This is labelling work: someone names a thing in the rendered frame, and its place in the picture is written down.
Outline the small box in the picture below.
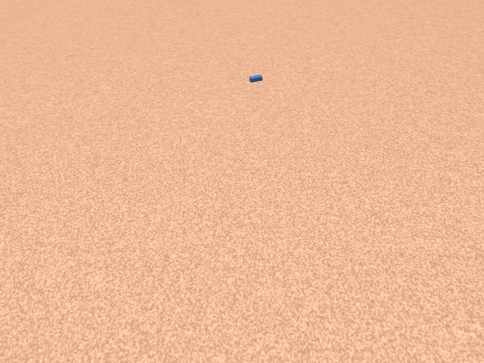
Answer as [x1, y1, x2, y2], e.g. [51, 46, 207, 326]
[250, 74, 262, 82]

